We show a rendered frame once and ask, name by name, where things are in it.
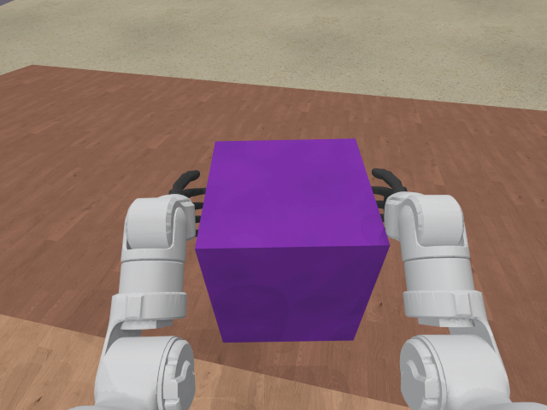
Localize left robot forearm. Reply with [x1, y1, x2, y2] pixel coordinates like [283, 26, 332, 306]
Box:
[94, 194, 196, 402]

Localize carton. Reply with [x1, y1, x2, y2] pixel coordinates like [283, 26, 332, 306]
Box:
[195, 138, 390, 343]

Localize right robot hand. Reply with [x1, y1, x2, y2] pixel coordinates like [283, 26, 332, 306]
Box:
[371, 168, 407, 222]

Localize right robot forearm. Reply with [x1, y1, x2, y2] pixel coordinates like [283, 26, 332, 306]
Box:
[384, 191, 510, 393]

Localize left robot hand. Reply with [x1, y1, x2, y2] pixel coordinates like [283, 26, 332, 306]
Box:
[169, 170, 206, 237]

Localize robot left upper arm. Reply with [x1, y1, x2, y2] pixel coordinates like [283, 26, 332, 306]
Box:
[68, 336, 196, 410]

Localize robot right upper arm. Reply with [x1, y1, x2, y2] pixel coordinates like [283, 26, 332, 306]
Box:
[400, 335, 547, 410]

